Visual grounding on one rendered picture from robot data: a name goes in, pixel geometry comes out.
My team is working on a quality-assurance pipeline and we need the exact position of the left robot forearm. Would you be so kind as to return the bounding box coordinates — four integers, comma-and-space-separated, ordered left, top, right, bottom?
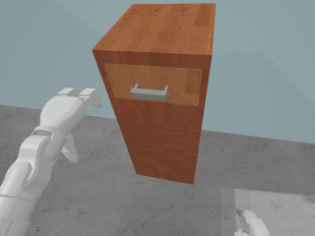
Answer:
0, 126, 67, 236

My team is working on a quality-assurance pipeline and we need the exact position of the robot left hand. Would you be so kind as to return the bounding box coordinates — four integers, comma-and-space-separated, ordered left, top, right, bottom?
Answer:
39, 88, 102, 163

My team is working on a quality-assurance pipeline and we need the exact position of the robot right hand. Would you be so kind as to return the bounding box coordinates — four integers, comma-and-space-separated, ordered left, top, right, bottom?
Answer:
234, 207, 272, 236

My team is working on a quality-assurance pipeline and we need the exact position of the cabinet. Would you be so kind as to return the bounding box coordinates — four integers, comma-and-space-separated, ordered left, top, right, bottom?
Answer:
92, 3, 217, 185

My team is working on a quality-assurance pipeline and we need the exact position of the handle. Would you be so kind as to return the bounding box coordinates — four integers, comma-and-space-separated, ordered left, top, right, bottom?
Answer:
130, 84, 168, 101

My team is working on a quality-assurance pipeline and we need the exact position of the drawer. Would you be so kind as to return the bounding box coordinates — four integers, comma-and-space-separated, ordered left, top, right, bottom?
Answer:
103, 63, 203, 106

